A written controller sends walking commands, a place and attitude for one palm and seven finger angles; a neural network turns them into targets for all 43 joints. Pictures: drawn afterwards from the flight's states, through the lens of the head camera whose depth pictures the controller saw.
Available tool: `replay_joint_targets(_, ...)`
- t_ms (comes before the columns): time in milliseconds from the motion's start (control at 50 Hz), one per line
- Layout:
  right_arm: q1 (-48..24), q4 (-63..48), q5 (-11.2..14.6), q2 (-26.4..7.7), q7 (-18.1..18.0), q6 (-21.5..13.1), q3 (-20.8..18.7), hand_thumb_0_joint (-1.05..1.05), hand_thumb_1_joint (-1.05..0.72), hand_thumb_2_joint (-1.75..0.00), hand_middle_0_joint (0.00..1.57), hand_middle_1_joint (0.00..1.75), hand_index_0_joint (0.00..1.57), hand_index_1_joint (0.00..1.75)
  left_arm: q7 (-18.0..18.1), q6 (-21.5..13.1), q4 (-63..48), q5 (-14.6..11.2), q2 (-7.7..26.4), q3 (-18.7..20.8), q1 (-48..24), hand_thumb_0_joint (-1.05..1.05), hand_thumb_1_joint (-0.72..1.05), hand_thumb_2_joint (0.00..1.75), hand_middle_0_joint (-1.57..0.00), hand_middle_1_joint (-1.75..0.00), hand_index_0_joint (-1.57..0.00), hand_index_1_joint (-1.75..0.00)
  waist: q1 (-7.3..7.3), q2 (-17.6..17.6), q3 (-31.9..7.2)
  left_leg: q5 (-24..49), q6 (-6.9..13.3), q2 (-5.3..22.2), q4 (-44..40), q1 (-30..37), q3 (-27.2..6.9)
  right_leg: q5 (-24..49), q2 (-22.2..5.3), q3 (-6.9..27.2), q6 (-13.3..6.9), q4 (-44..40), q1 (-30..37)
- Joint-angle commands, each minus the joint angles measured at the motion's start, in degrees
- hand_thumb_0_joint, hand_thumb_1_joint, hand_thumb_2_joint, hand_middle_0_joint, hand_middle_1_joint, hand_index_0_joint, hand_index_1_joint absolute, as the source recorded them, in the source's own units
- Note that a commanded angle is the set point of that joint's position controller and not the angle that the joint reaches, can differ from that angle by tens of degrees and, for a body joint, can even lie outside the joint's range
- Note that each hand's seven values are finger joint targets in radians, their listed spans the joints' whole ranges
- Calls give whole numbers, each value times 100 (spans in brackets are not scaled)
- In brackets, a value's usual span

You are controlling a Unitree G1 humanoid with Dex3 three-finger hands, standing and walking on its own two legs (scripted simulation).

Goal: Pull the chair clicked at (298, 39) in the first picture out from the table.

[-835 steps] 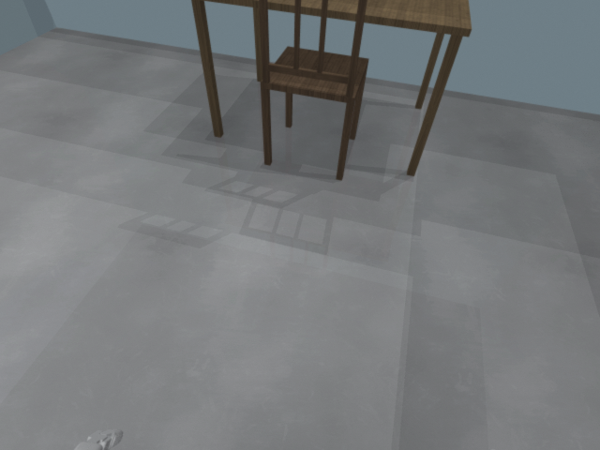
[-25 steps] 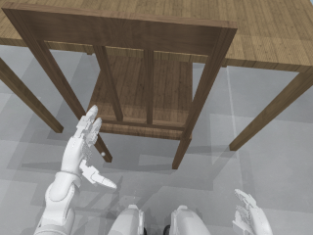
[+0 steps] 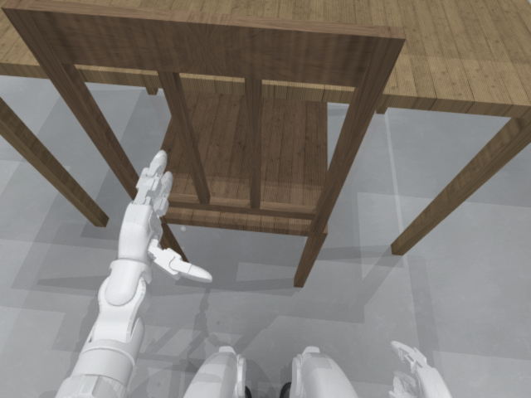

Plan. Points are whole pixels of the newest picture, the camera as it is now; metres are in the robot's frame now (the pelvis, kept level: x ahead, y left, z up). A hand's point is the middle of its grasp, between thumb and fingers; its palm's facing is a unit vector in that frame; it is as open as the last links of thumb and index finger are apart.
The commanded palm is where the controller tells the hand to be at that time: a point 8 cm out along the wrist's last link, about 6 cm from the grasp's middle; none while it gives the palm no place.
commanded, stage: aim the fingers beside a spindle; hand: left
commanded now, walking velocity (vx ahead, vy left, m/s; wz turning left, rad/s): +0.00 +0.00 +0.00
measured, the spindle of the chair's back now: (191, 151) +0.48 +0.13 +0.04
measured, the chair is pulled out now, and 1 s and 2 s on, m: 0.00 0.00 0.00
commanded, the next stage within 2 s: none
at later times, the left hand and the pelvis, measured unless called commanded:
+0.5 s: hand (196, 246) +0.33 +0.11 +0.01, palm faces -0.12 -0.99 +0.00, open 16.9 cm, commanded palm +0.33 +0.18 +0.02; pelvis +0.00 +0.00 +0.00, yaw +0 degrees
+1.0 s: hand (183, 230) +0.35 +0.13 +0.02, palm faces -0.06 -1.00 -0.06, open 16.9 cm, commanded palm +0.32 +0.18 +0.01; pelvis +0.00 -0.01 +0.00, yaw +0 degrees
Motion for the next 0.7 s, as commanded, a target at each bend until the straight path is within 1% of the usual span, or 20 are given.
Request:
replay_joint_targets(0,85,-885,127,-907,-53,-172,-407,0,-90,-90,20,30,20,30,-429,-62,-776,-174,77,-227,-647,0,-50,30,-6,-8,-6,-8,-103,-281,-1740,1362,-256,159,-901,925,-678,1329,-196,731,232,-1037,1438)
replay_joint_targets(40,87,-950,108,-882,-113,-221,-420,0,-90,-90,20,30,20,30,-449,-266,-1583,-321,367,-25,-910,0,-50,30,-6,-8,-6,-8,-45,-36,-2280,1780,-262,178,-866,1316,-704,1704,-197,768,227,-995,1666)
replay_joint_targets(100,170,-894,24,-815,-155,-368,-431,0,-90,-90,20,30,20,30,-189,-721,-2999,-372,790,232,-1271,0,-50,30,-6,-8,-6,-8,54,561,-3058,2678,-363,215,-870,2197,-851,2288,-179,744,212,-849,1807)
replay_joint_targets(140,166,-757,-12,-780,-129,-418,-401,0,-90,-90,20,30,20,30,24,-844,-2862,-276,648,144,-1002,0,-50,30,-6,-8,-6,-8,-27,475,-2784,2886,-433,275,-877,2330,-955,2241,-168,635,223,-780,1480)
replay_joint_targets(180,172,-611,-30,-794,-103,-366,-382,0,-90,-90,20,30,20,30,152,-750,-2031,-106,651,234,-765,0,-50,30,-6,-8,-6,-8,-145,96,-2179,2496,-366,267,-817,1762,-891,2014,-138,608,244,-774,1332)
replay_joint_targets(220,111,-534,-6,-822,-60,-275,-368,0,-90,-90,20,30,20,30,105,-499,-882,54,247,-66,-654,0,-50,30,-6,-8,-6,-8,-295,-295,-1439,1722,-303,241,-761,1101,-822,1525,-143,589,276,-826,1003)
replay_joint_targets(240,101,-531,14,-867,-47,-230,-367,0,-90,-90,20,30,20,30,29,-365,-471,95,157,-158,-694,0,-50,30,-6,-8,-6,-8,-327,-394,-1207,1341,-285,213,-754,821,-786,1238,-155,607,272,-887,906)
replay_joint_targets(280,95,-637,78,-904,-37,-153,-378,0,-90,-90,20,30,20,30,-173,-103,14,64,17,-240,-607,0,-50,30,-6,-8,-6,-8,-260,-526,-1155,1068,-250,145,-785,564,-688,1035,-177,700,249,-1006,1067)
replay_joint_targets(340,48,-920,95,-894,-60,-125,-416,0,-90,-90,20,30,20,30,-379,-71,-847,-156,208,-103,-706,0,-50,30,-6,-8,-6,-8,8,-95,-2089,1581,-263,117,-800,979,-627,1597,-216,802,222,-955,1631)
replay_joint_targets(360,53,-993,90,-876,-80,-151,-435,0,-90,-90,20,30,20,30,-364,-192,-1459,-241,439,101,-778,0,-50,30,-6,-8,-6,-8,112,47,-2528,1977,-284,137,-826,1306,-661,1970,-213,793,209,-888,1866)
replay_joint_targets(400,76,-1074,53,-818,-103,-213,-445,0,-90,-90,20,30,20,30,-243,-461,-2648,-343,749,272,-1027,0,-50,30,-6,-8,-6,-8,186,440,-3259,2649,-331,176,-847,2010,-743,2464,-202,782,218,-821,2084)
replay_joint_targets(420,107,-1030,33,-776,-109,-260,-426,0,-90,-90,20,30,20,30,-137,-596,-2984,-367,890,408,-954,0,-50,30,-6,-8,-6,-8,218,582,-3349,2899,-361,179,-862,2197,-754,2655,-188,796,206,-823,2184)
replay_joint_targets(440,131,-964,17,-751,-105,-281,-402,0,-90,-90,20,30,20,30,-22,-677,-2931,-326,936,478,-746,0,-50,30,-6,-8,-6,-8,189,437,-3199,2956,-371,209,-878,2198,-790,2647,-169,766,212,-826,2108)
replay_joint_targets(460,96,-908,1,-722,-103,-298,-375,0,-90,-90,20,30,20,30,59,-735,-2880,-281,778,332,-840,0,-50,30,-6,-8,-6,-8,66,315,-2962,2827,-342,226,-846,2032,-793,2539,-161,751,239,-811,1977)
replay_joint_targets(480,144,-779,-12,-750,-117,-291,-375,0,-90,-90,20,30,20,30,156,-726,-2490,-190,864,438,-841,0,-50,30,-6,-8,-6,-8,-60,45,-2593,2672,-315,254,-803,1796,-824,2395,-135,702,251,-786,1773)
replay_joint_targets(500,87,-694,-16,-736,-108,-284,-349,0,-90,-90,20,30,20,30,164,-686,-2030,-114,535,161,-876,0,-50,30,-6,-8,-6,-8,-192,-93,-2138,2301,-288,245,-764,1474,-794,2128,-136,695,280,-815,1557)
replay_joint_targets(520,110,-618,-2,-774,-101,-270,-360,0,-90,-90,20,30,20,30,162,-627,-1542,-64,521,205,-727,0,-50,30,-6,-8,-6,-8,-227,-266,-1775,1972,-285,244,-750,1182,-790,1859,-126,680,284,-832,1404)
replay_joint_targets(580,83,-580,62,-860,-63,-193,-351,0,-90,-90,20,30,20,30,-148,-240,-166,18,-48,-322,-581,0,-50,30,-6,-8,-6,-8,-396,-618,-1022,1052,-229,175,-705,525,-663,1065,-160,763,300,-1081,1037)
replay_joint_targets(620,65,-683,119,-932,-76,-159,-381,0,-90,-90,20,30,20,30,-381,-77,-100,-67,-10,-324,-711,0,-50,30,-6,-8,-6,-8,-287,-540,-1220,957,-229,142,-713,487,-639,925,-204,845,276,-1135,1164)
replay_joint_targets(680,49,-916,107,-895,-112,-183,-409,0,-90,-90,20,30,20,30,-505,-145,-1192,-232,202,-271,-1122,0,-50,30,-6,-8,-6,-8,-94,143,-2176,1541,-241,140,-750,1116,-645,1482,-219,843,226,-1003,1555)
